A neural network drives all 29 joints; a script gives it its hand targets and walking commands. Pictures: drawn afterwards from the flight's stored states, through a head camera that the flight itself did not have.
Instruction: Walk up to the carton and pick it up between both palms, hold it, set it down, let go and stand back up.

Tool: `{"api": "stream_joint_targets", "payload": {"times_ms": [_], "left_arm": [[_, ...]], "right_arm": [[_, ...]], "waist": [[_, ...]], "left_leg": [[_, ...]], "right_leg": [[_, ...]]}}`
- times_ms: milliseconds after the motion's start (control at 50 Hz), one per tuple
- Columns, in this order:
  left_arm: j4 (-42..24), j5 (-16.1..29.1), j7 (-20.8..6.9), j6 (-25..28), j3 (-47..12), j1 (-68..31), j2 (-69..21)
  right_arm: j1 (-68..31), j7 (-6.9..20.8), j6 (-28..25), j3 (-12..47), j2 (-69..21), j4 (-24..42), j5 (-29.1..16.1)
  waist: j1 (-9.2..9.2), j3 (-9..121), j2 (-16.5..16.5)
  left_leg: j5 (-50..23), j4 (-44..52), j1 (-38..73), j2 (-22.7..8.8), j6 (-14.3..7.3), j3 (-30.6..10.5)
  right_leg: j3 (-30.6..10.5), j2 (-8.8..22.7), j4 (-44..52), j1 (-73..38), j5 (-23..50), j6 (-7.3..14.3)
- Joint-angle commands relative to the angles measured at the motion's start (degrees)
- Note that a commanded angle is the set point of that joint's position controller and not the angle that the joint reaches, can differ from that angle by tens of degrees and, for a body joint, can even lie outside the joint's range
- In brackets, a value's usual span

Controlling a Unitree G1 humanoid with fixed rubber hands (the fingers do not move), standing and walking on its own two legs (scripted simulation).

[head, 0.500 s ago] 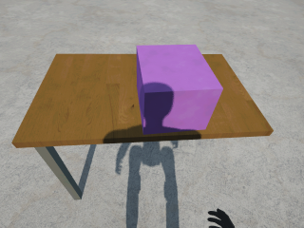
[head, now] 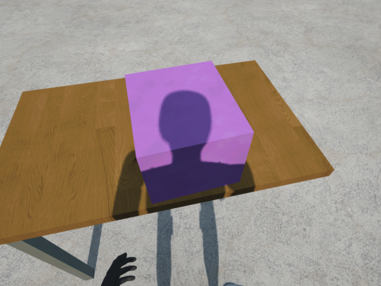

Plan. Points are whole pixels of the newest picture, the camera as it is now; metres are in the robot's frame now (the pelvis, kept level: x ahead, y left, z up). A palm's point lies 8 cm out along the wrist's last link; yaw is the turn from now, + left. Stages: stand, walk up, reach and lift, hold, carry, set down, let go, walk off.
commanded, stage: walk up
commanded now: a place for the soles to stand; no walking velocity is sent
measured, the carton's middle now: (183, 129) +0.50 +0.02 +0.02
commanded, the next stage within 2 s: none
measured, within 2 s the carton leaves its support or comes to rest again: neither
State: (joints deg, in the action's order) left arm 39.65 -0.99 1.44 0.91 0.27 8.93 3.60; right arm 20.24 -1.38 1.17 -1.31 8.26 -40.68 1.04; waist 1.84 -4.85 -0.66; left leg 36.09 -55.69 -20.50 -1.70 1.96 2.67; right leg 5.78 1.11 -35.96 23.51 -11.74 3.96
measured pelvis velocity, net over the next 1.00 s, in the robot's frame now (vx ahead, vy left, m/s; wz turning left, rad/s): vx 0.01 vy -0.11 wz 0.14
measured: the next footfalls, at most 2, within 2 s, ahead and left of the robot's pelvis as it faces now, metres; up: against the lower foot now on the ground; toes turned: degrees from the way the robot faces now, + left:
left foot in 0.14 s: +0.03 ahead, +0.13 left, +0.00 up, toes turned +5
right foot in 0.96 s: +0.12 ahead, -0.22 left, +0.00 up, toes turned +4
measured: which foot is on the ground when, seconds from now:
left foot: up 0.00-0.12, down 0.14-0.98, up 1.00-1.00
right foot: down 0.00-0.66, up 0.68-0.94, down 0.96-1.00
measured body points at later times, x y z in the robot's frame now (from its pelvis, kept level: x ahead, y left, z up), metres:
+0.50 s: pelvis +0.01 +0.01 +0.01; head +0.01 +0.01 +0.46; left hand +0.07 +0.23 -0.12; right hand +0.12 -0.19 -0.11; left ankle -0.01 +0.12 -0.72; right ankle +0.08 -0.09 -0.72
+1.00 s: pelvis +0.01 -0.11 -0.01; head +0.08 -0.10 +0.43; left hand +0.23 +0.10 -0.11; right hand +0.10 -0.36 -0.13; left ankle -0.01 +0.11 -0.71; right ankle +0.08 -0.23 -0.72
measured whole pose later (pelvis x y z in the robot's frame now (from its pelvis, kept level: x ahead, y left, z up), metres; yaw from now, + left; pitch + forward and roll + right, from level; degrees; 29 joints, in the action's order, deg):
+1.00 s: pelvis +0.01 -0.11 -0.01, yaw +8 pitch +1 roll +0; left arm 35.0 -1.7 -2.8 -4.4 0.9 -3.5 10.9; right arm 16.0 -5.3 -1.1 -4.0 10.2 -39.0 1.9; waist 5.1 -9.1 1.3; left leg 24.4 -44.1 -23.6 -6.9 6.6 -8.8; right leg 3.5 2.3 -41.1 26.3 -14.8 0.1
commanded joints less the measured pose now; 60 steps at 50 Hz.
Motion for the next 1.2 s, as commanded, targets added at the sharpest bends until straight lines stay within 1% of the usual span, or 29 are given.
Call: {"api": "stream_joint_targets", "payload": {"times_ms": [0,100,120,140,160,180,220,260,420,600,620,640,660,680,700,740,780,840,880,900,920,940,960,980,1000,1020,1060,1120,1180], "left_arm": [[-5.4,-0.3,0.5,-0.1,2.6,-0.1,8.8],[-4.9,0.2,-0.9,-1.1,2.6,-3.7,10.6],[-4.4,0.8,-1.4,-1.3,2.4,-2.6,10.2],[-4.0,1.5,-2.2,-1.3,1.5,0.4,7.9],[-3.4,1.6,-2.3,-1.3,1.1,1.7,6.2],[-3.3,0.4,-2.3,-1.2,1.1,0.8,6.3],[-1.7,-0.2,-2.6,-0.5,0.9,1.8,6.8],[-0.6,-0.6,-2.8,0.2,1.0,3.7,7.9],[0.8,0.2,-2.7,1.0,1.1,6.2,9.1],[2.1,0.3,-2.3,1.3,1.4,9.0,9.0],[-6.2,-4.3,-3.4,-1.1,3.4,-7.0,15.8],[-7.2,-4.6,-3.6,-2.2,2.9,-8.2,12.2],[-6.6,-4.3,-3.7,-3.3,2.0,-4.0,9.3],[-7.2,-3.5,-3.7,-4.3,1.5,-4.6,8.7],[-8.0,-3.0,-3.7,-4.8,1.7,-7.1,9.5],[-9.2,-2.6,-3.3,-5.2,1.6,-9.8,9.4],[-9.8,-3.1,-3.4,-5.7,0.6,-10.8,7.9],[-10.8,-1.9,-4.0,-5.9,0.1,-14.1,8.2],[-9.7,-0.9,-4.4,-5.6,0.4,-11.2,8.6],[-8.0,-0.3,-4.4,-5.1,1.2,-6.4,9.8],[-7.0,-0.2,-4.2,-4.8,2.7,-3.1,13.6],[-6.7,-0.9,-4.0,-4.3,4.4,-0.1,17.8],[-8.3,-0.2,-3.4,-3.9,5.5,-1.9,20.7],[-9.2,0.8,-2.5,-4.1,5.3,-4.5,17.4],[-9.8,1.1,-1.6,-4.4,3.8,-5.1,13.8],[-10.0,-0.1,-0.4,-4.4,3.3,-5.5,13.7],[-9.3,-0.6,0.6,-3.1,2.8,-7.1,13.1],[-9.4,0.3,0.9,-0.8,2.3,-6.6,10.2],[-8.4,-0.2,1.8,1.8,2.6,-3.3,10.1]], "right_arm": [[3.5,-0.4,-1.1,-0.2,2.4,4.3,0.1],[4.5,-0.2,-2.7,-0.3,1.1,4.5,0.8],[3.8,-0.2,-3.0,-0.6,2.2,5.3,1.1],[4.1,-0.1,-3.3,-1.1,4.3,5.9,1.9],[-1.5,-0.1,-3.3,-2.1,7.5,6.4,-0.1],[-6.6,0.1,-3.4,-2.1,7.7,6.7,-1.1],[-6.3,0.8,-3.8,-1.0,4.1,6.6,-1.4],[-4.9,1.3,-4.1,-0.7,3.2,6.1,-1.5],[-1.3,1.6,-4.2,-0.9,2.9,4.4,-0.6],[-0.7,1.3,-4.2,-0.6,2.6,2.4,-0.4],[3.9,-1.7,-4.8,-2.6,5.1,4.3,0.4],[4.4,-3.4,-4.7,-3.6,9.0,3.5,0.3],[3.9,-4.6,-4.5,-4.7,11.2,4.0,0.6],[4.1,-5.6,-4.4,-5.3,11.1,4.8,0.9],[4.0,-6.5,-4.4,-5.3,9.8,5.2,1.1],[1.9,-7.0,-4.8,-4.9,7.9,5.5,1.7],[1.7,-6.8,-5.0,-4.9,7.5,5.7,1.8],[-0.9,-6.3,-5.1,-5.6,9.5,6.8,1.3],[-3.8,-5.5,-4.8,-5.9,11.4,8.1,1.3],[-6.4,-4.6,-4.5,-5.4,11.8,8.6,1.1],[-5.1,-3.8,-4.2,-4.6,9.5,8.4,1.0],[-1.6,-3.0,-3.9,-3.1,6.1,8.2,1.1],[-2.8,-3.8,-3.2,-2.3,3.9,9.1,0.3],[-6.4,-5.0,-2.2,-3.2,5.3,8.9,0.7],[-8.5,-4.9,-1.6,-3.6,6.7,8.5,0.1],[-7.4,-4.3,-1.5,-3.3,5.7,7.5,-1.2],[-3.9,-3.0,-1.1,-2.9,5.6,6.0,-0.4],[-4.9,-1.8,-0.7,-3.5,8.1,5.5,1.5],[-6.8,-0.2,0.8,-3.5,8.6,6.0,2.3]], "waist": [[-1.28,11.0,8.3],[1.36,11.3,5.8],[1.22,9.7,4.1],[-0.18,9.0,-1.4],[-3.16,4.9,-4.8],[-4.48,1.6,-5.0],[-3.43,0.9,-4.7],[-3.03,2.5,-5.9],[-1.51,2.9,1.2],[-1.98,4.3,1.2],[2.42,-1.5,11.7],[2.27,-2.1,4.5],[1.75,1.1,-3.8],[1.97,2.9,-5.8],[2.33,3.6,-5.6],[0.92,4.7,-4.7],[0.93,7.4,-7.1],[1.46,10.0,-10.9],[0.06,12.5,-12.1],[-2.60,14.1,-9.3],[-3.48,15.8,-2.2],[-3.91,19.0,7.9],[-6.25,22.3,17.6],[-6.85,21.8,15.4],[-7.03,17.2,9.2],[-5.35,15.3,5.7],[-2.13,12.8,7.2],[-2.03,13.1,4.2],[-2.71,11.7,3.8]], "left_leg": [[-2.6,1.3,-0.8,-0.2,1.8,0.2],[-18.8,23.7,9.8,0.4,-0.8,3.0],[-21.9,27.0,11.1,-1.5,-2.3,-1.1],[-15.8,31.6,10.8,-7.6,-4.8,-10.8],[-5.1,37.8,-2.5,-12.2,-7.3,-16.7],[-5.6,39.3,-9.4,-11.6,-7.4,-15.1],[-9.2,38.3,-6.7,-8.1,-4.6,-10.0],[-12.4,36.9,-3.2,-6.4,-3.9,-8.0],[-15.7,34.3,3.3,-4.4,-4.0,-5.8],[-20.5,34.1,5.5,-4.4,-3.3,-4.8],[-38.9,34.8,4.4,-13.3,-4.5,-16.8],[-50.9,34.2,9.6,-18.2,-6.8,-21.0],[-55.0,33.2,14.8,-22.7,-11.6,-24.1],[-56.9,33.0,16.1,-24.9,-14.3,-26.0],[-58.4,32.9,15.7,-24.3,-14.5,-25.9],[-60.1,31.2,15.3,-19.6,-10.7,-21.0],[-59.6,30.0,15.8,-15.9,-8.0,-17.8],[-58.1,27.0,13.7,-13.1,-5.6,-15.2],[-53.9,23.9,8.8,-9.9,-3.2,-13.0],[-48.9,20.9,4.2,-7.3,-1.9,-11.4],[-41.0,15.8,-1.5,-4.3,-0.2,-9.8],[-20.4,8.2,-11.1,-0.1,1.4,-8.1],[7.2,-5.7,-17.7,5.2,3.9,-2.7],[10.0,-18.7,-16.7,2.6,3.5,-5.3],[6.9,-21.6,-18.6,3.6,3.6,-9.3],[4.5,-22.5,-20.0,3.5,3.6,-11.2],[-1.5,-21.9,-18.7,2.4,3.2,-11.0],[-4.6,-24.4,-17.4,3.3,3.5,-9.3],[-6.9,-22.6,-19.7,3.9,2.8,-10.3]], "right_leg": [[-13.1,12.1,13.8,-8.3,15.5,9.6],[-10.8,9.4,11.1,-2.4,-0.6,5.1],[-10.6,9.3,10.8,0.6,-4.4,2.3],[-9.2,7.3,8.4,3.4,-10.7,-1.2],[-3.8,2.3,5.2,-5.1,-9.8,-3.4],[-4.7,2.0,3.9,-11.3,-6.6,-3.0],[-5.4,2.8,7.2,-11.6,-2.5,-2.8],[-6.7,4.0,9.0,-12.0,-0.7,-2.8],[-7.8,4.7,13.0,-9.3,-1.9,-2.5],[-8.1,5.3,12.8,-11.1,3.0,-1.6],[1.4,1.6,-0.8,-2.9,2.5,-0.4],[2.0,0.0,-4.2,5.8,-4.9,-1.5],[0.0,1.6,-10.8,10.8,-16.2,-2.3],[-2.2,3.0,-17.6,14.1,-18.3,-2.9],[-4.0,3.4,-22.8,15.6,-18.0,-3.5],[-6.6,4.8,-23.9,15.9,-14.9,-4.5],[-5.7,4.5,-22.3,14.5,-11.4,-5.4],[-5.2,4.0,-13.3,9.3,-9.9,-4.3],[-3.0,1.5,-2.3,-0.4,-7.5,-2.7],[-1.0,0.2,7.0,-9.8,3.3,-2.1],[-2.0,1.0,9.9,-19.3,12.2,-1.1],[-9.7,8.8,7.3,-29.7,20.0,0.7],[-23.8,22.1,10.2,-28.4,22.7,9.8],[-26.6,24.1,12.2,-20.7,16.9,13.9],[-20.4,20.7,11.8,-18.2,17.4,11.3],[-17.0,19.1,9.9,-18.1,17.6,8.8],[-16.6,17.7,11.1,-16.0,15.2,6.7],[-18.1,20.4,14.2,-15.2,8.9,8.0],[-19.4,21.3,18.7,-16.4,-7.4,5.7]]}}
